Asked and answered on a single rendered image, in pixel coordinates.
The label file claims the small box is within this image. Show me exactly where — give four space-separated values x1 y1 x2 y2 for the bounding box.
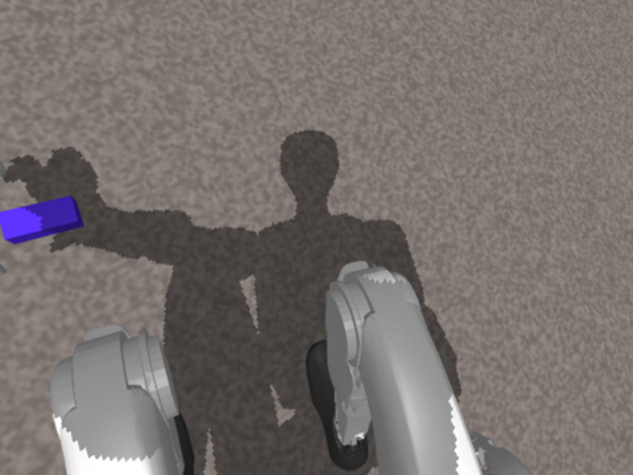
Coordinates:
0 196 84 244

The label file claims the right robot foot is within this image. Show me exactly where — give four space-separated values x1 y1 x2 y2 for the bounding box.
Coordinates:
306 340 368 471

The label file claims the left robot foot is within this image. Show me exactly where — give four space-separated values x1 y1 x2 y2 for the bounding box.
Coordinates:
173 411 195 475

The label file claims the right robot hand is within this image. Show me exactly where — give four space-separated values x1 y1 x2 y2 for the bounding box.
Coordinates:
470 432 533 475

